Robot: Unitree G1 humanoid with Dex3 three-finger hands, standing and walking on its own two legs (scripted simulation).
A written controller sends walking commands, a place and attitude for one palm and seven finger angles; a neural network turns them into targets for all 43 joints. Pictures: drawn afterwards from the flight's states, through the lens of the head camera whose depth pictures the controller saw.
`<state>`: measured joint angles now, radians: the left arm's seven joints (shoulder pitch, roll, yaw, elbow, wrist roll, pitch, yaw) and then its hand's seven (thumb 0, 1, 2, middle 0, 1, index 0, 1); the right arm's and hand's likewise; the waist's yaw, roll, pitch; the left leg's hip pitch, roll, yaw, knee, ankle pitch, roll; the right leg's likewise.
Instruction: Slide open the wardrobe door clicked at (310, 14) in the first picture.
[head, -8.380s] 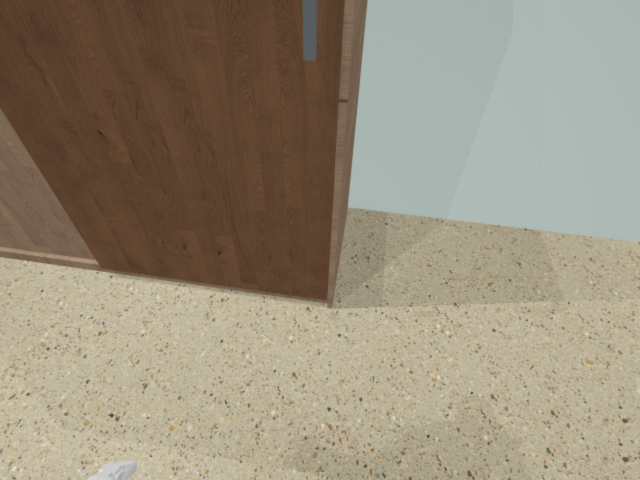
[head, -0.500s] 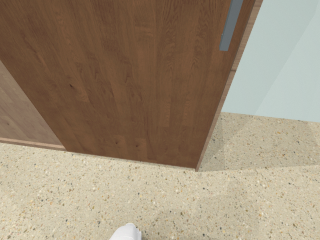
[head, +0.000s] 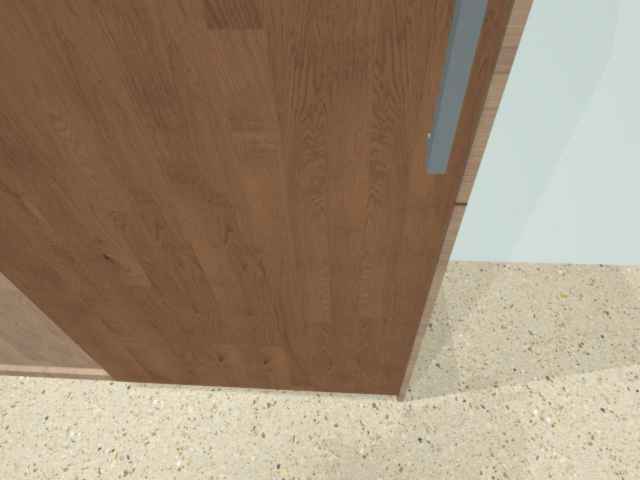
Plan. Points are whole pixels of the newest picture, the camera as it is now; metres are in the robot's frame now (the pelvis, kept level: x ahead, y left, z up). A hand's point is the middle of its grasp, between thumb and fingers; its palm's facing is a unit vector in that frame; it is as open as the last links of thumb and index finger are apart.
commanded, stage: come to a stop and stand still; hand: right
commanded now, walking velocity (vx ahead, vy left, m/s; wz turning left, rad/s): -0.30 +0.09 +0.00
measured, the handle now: (449, 79) +0.46 -0.13 +0.28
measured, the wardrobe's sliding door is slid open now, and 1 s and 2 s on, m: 0.00 0.00 0.00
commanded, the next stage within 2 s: look again from close up in 1.44 s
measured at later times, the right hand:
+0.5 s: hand out of the picture -0.06 -0.11 -0.15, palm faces +0.07 +0.97 -0.24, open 7.4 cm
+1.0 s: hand out of the picture -0.09 -0.18 -0.17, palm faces +0.07 +0.98 -0.18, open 7.3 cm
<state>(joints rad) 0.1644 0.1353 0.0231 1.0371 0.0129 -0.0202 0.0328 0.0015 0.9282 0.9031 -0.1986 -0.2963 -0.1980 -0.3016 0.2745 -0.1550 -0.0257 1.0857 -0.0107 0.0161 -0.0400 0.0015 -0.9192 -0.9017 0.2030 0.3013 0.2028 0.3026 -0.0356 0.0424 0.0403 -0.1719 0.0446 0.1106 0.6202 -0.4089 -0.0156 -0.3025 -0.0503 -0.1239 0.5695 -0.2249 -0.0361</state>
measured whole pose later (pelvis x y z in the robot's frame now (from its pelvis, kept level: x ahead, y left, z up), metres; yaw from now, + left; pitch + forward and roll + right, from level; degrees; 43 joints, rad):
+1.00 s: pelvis -0.07 +0.00 +0.01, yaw +0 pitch -1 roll +0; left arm 0.26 0.16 0.01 1.09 0.01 -0.01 0.05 0.01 0.95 0.90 -0.20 -0.30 -0.20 -0.30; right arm 0.29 -0.16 -0.02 1.14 -0.02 0.01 -0.03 0.01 -0.91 -0.90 0.20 0.30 0.20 0.30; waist -0.03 0.02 0.02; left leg -0.20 0.10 0.03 0.45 -0.23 -0.07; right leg -0.12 0.01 -0.07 0.44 -0.31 -0.03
